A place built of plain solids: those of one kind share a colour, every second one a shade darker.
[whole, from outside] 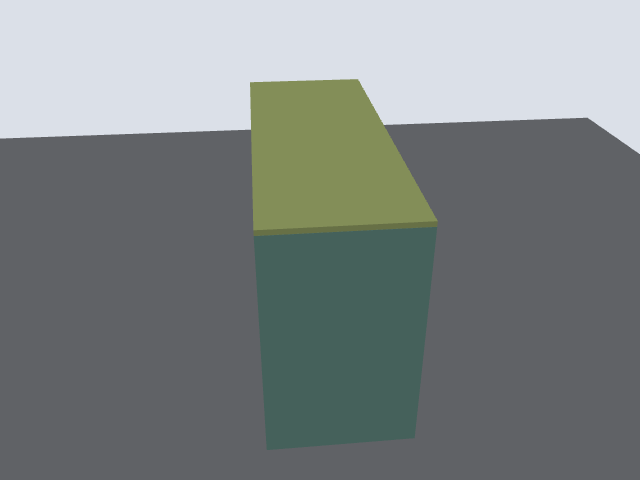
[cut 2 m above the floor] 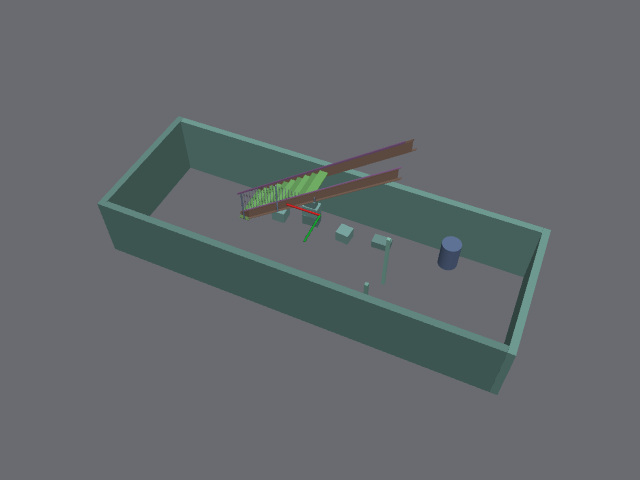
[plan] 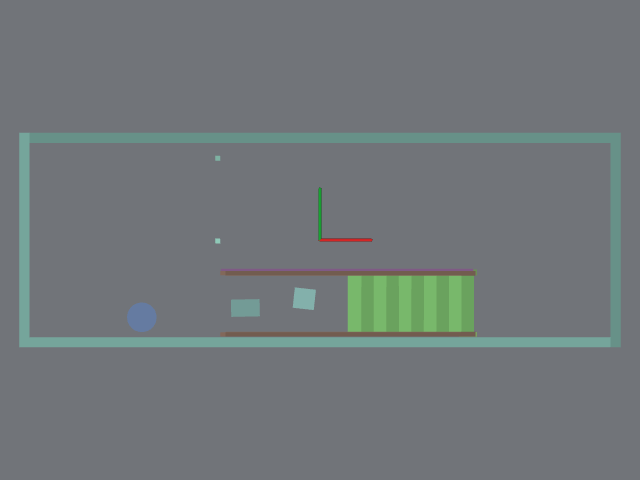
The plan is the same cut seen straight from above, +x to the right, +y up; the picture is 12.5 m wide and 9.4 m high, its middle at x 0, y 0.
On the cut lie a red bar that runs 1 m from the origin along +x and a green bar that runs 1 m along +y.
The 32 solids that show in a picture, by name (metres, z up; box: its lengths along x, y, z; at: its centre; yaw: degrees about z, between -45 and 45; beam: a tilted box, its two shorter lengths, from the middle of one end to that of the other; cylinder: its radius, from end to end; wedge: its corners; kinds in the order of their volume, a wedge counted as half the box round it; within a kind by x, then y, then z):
{
 "wall_1": {"box": [0.2, 4.2, 7.16], "at": [-5.79, 0.0, 3.28]},
 "wall_2": {"box": [11.38, 0.2, 7.16], "at": [0.0, -2.0, 3.28]},
 "wall_3": {"box": [11.38, 0.2, 7.16], "at": [0.0, 2.0, 3.28]},
 "wall_4": {"box": [0.2, 4.2, 7.16], "at": [5.79, 0.0, 3.28]},
 "roof_1": {"box": [11.78, 4.2, 0.15], "at": [0.0, 0.0, 6.94]},
 "string_1": {"wedge": [[-1.95, -0.69, 3.65], [-1.95, -0.69, 3.67], [-1.95, -0.61, 3.65], [-1.95, -0.61, 3.67], [2.76, -0.69, 0.02], [2.76, -0.69, 0.04], [2.76, -0.61, 0.02], [2.76, -0.61, 0.04]]},
 "string_2": {"wedge": [[-1.85, -1.89, 3.93], [-1.85, -1.89, 3.95], [-1.85, -1.81, 3.93], [-1.85, -1.81, 3.95], [3.04, -1.89, 0.16], [3.04, -1.89, 0.18], [3.04, -1.81, 0.16], [3.04, -1.81, 0.18]]},
 "string_3": {"wedge": [[-1.85, -1.81, 3.57], [-1.85, -1.81, 3.95], [-1.85, -1.8, 3.57], [-1.85, -1.8, 3.95], [2.76, -1.81, 0.02], [2.76, -1.81, 0.4], [2.76, -1.8, 0.02], [2.76, -1.8, 0.4]]},
 "string_4": {"wedge": [[-1.85, -0.7, 3.57], [-1.85, -0.7, 3.95], [-1.85, -0.69, 3.57], [-1.85, -0.69, 3.95], [2.76, -0.7, 0.02], [2.76, -0.7, 0.4], [2.76, -0.69, 0.02], [2.76, -0.69, 0.4]]},
 "string_5": {"wedge": [[-1.85, -0.69, 3.93], [-1.85, -0.69, 3.95], [-1.85, -0.61, 3.93], [-1.85, -0.61, 3.95], [3.04, -0.69, 0.16], [3.04, -0.69, 0.18], [3.04, -0.61, 0.16], [3.04, -0.61, 0.18]]},
 "guard_rail_1": {"wedge": [[-1.94, -0.61, 4.88], [-1.94, -0.61, 4.93], [-1.94, -0.56, 4.88], [-1.94, -0.56, 4.93], [3.0, -0.61, 1.06], [3.0, -0.61, 1.12], [3.0, -0.56, 1.06], [3.0, -0.56, 1.12]]},
 "guard_rail_2": {"wedge": [[-1.94, -0.6, 4.08], [-1.94, -0.6, 4.11], [-1.94, -0.56, 4.08], [-1.94, -0.56, 4.11], [2.88, -0.6, 0.36], [2.88, -0.6, 0.39], [2.88, -0.56, 0.36], [2.88, -0.56, 0.39]]},
 "carton_1": {"box": [0.57, 0.34, 0.31], "at": [-1.46, -1.33, 0.1], "yaw": 1.1},
 "carton_2": {"box": [0.42, 0.4, 0.42], "at": [-0.31, -1.15, 0.16], "yaw": -6.2},
 "carton_3": {"box": [0.51, 0.33, 0.39], "at": [0.88, -1.35, 0.59], "yaw": 0.8},
 "carton_4": {"box": [0.51, 0.33, 0.44], "at": [0.89, -1.35, 0.17], "yaw": 3.6},
 "carton_5": {"box": [0.36, 0.23, 0.27], "at": [0.89, -1.32, 0.92], "yaw": -1.0},
 "carton_6": {"box": [0.43, 0.43, 0.45], "at": [1.87, -1.15, 0.17], "yaw": 1.2},
 "drum_1": {"cylinder": 0.29, "from": [-3.49, -1.51, 0.0], "to": [-3.49, -1.51, 0.88]},
 "tread_1": {"wedge": [[0.54, -1.8, 1.82], [0.54, -1.8, 1.87], [0.55, -0.7, 1.82], [0.55, -0.7, 1.87], [0.81, -1.8, 1.82], [0.81, -1.8, 1.87], [0.81, -0.7, 1.82], [0.81, -0.7, 1.87]]},
 "tread_2": {"wedge": [[0.79, -1.8, 1.63], [0.79, -1.8, 1.68], [0.79, -0.7, 1.63], [0.79, -0.7, 1.68], [1.05, -1.8, 1.63], [1.05, -1.8, 1.68], [1.05, -0.7, 1.63], [1.05, -0.7, 1.68]]},
 "tread_3": {"wedge": [[1.03, -1.8, 1.44], [1.03, -1.8, 1.49], [1.04, -0.7, 1.44], [1.04, -0.7, 1.49], [1.3, -1.8, 1.44], [1.3, -1.8, 1.49], [1.3, -0.7, 1.44], [1.3, -0.7, 1.49]]},
 "tread_4": {"wedge": [[1.28, -1.8, 1.25], [1.28, -1.8, 1.3], [1.28, -0.7, 1.26], [1.28, -0.7, 1.31], [1.54, -0.7, 1.26], [1.54, -0.7, 1.31], [1.55, -1.8, 1.25], [1.55, -1.8, 1.3]]},
 "tread_5": {"wedge": [[1.52, -1.8, 1.07], [1.52, -1.8, 1.12], [1.53, -0.7, 1.07], [1.53, -0.7, 1.12], [1.79, -1.8, 1.06], [1.79, -1.8, 1.11], [1.79, -0.7, 1.06], [1.79, -0.7, 1.11]]},
 "tread_6": {"wedge": [[1.77, -1.8, 0.87], [1.77, -1.8, 0.92], [1.77, -0.7, 0.88], [1.77, -0.7, 0.93], [2.03, -1.8, 0.87], [2.03, -1.8, 0.92], [2.04, -0.7, 0.88], [2.04, -0.7, 0.93]]},
 "tread_7": {"wedge": [[2.02, -1.8, 0.68], [2.02, -1.8, 0.73], [2.02, -0.7, 0.69], [2.02, -0.7, 0.74], [2.28, -1.8, 0.68], [2.28, -1.8, 0.73], [2.28, -0.7, 0.69], [2.28, -0.7, 0.74]]},
 "tread_8": {"wedge": [[2.26, -1.8, 0.5], [2.26, -1.8, 0.55], [2.26, -0.7, 0.5], [2.26, -0.7, 0.55], [2.53, -1.8, 0.5], [2.53, -1.8, 0.55], [2.53, -0.7, 0.5], [2.53, -0.7, 0.55]]},
 "tread_9": {"wedge": [[2.51, -1.8, 0.3], [2.51, -1.8, 0.35], [2.51, -0.7, 0.31], [2.51, -0.7, 0.36], [2.77, -1.8, 0.31], [2.77, -1.8, 0.36], [2.77, -0.7, 0.31], [2.77, -0.7, 0.36]]},
 "tread_10": {"wedge": [[2.75, -1.8, 0.12], [2.75, -1.8, 0.17], [2.75, -0.7, 0.12], [2.75, -0.7, 0.17], [3.01, -1.8, 0.12], [3.01, -1.8, 0.17], [3.02, -0.7, 0.12], [3.02, -0.7, 0.17]]},
 "column_1": {"box": [0.1, 0.1, 3.68], "at": [-2.0, -0.02, 1.79]},
 "column_2": {"box": [0.1, 0.1, 3.68], "at": [-2.0, 1.6, 1.79]},
 "guard_post_1": {"cylinder": 0.024, "from": [1.66, -0.58, 0.9], "to": [1.66, -0.58, 2.13]}
}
